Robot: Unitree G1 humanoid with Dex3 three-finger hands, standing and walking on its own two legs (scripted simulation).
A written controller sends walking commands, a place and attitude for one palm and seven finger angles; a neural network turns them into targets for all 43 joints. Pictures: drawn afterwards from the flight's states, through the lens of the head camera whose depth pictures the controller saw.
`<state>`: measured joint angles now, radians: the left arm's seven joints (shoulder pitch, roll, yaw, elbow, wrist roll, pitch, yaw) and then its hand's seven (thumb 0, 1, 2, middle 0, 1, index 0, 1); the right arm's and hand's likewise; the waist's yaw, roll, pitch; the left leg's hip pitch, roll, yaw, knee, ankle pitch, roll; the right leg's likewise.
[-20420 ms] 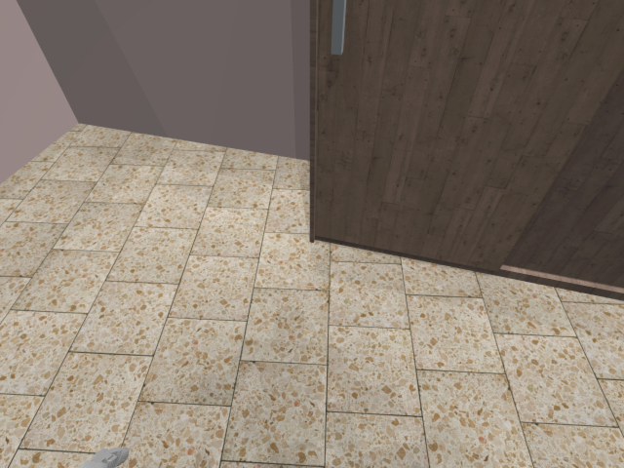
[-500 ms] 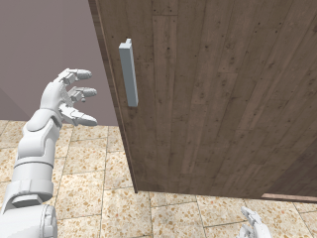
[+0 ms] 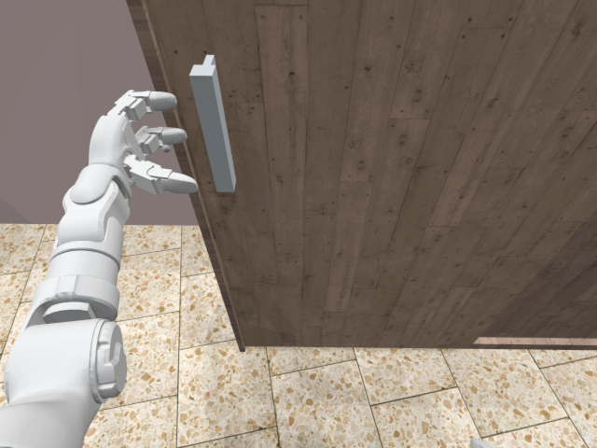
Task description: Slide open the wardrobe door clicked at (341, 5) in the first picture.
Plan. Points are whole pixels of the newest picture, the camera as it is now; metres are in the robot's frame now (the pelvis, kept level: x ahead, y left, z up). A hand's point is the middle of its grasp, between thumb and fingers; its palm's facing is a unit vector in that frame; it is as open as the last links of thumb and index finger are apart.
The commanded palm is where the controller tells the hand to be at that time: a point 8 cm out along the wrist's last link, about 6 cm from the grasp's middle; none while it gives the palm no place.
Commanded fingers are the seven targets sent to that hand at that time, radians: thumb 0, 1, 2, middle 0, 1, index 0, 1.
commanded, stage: move the hooked fingers beside the handle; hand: left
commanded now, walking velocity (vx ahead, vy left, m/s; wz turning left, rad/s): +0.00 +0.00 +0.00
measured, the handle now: (218, 127) +0.51 +0.12 +0.17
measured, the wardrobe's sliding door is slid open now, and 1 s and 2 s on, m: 0.00 0.00 0.00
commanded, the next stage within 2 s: feel for the door with the fingertips in 1.08 s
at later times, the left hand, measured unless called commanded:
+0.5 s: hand (163, 151) +0.45 +0.18 +0.18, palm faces -0.01 -1.00 +0.01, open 14.0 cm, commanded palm +0.43 +0.23 +0.17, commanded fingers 0.00 -0.50 0.30 -0.30 -1.20 -0.30 -1.20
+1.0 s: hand (167, 154) +0.45 +0.18 +0.17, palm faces -0.01 -1.00 +0.01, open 14.0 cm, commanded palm +0.43 +0.23 +0.17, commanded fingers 0.00 -0.50 0.30 -0.30 -1.20 -0.30 -1.20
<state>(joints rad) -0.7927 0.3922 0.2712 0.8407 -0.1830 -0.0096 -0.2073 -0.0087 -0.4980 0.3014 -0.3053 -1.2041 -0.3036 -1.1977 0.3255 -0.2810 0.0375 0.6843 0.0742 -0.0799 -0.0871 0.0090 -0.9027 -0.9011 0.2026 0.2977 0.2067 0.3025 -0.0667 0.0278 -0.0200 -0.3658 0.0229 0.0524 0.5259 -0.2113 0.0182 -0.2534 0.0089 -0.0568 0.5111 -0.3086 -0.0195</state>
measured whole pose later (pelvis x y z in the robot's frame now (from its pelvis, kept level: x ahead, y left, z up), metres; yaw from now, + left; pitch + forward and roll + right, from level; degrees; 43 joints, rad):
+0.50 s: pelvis +0.01 +0.00 +0.00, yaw +0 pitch +3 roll -1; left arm -0.73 0.37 0.27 0.78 -0.19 -0.02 -0.22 -0.01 -0.50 0.30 -0.31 -1.21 -0.30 -1.20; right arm 0.32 -0.28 0.03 0.66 0.08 -0.05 -0.08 0.01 -0.90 -0.90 0.20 0.30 0.21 0.30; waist -0.05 0.03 -0.05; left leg -0.36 0.03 0.06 0.55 -0.24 0.02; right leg -0.25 0.01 -0.05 0.52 -0.33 -0.02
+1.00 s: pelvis +0.01 +0.01 +0.00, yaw -1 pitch +4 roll -1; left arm -0.75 0.37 0.28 0.84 -0.18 -0.04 -0.20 -0.01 -0.50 0.30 -0.30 -1.20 -0.30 -1.20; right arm 0.36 -0.28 0.03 0.66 0.07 -0.04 -0.07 0.01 -0.90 -0.90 0.20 0.30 0.21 0.30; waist -0.07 0.04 -0.05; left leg -0.39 0.02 0.07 0.56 -0.24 0.03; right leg -0.28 0.01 -0.04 0.54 -0.33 -0.01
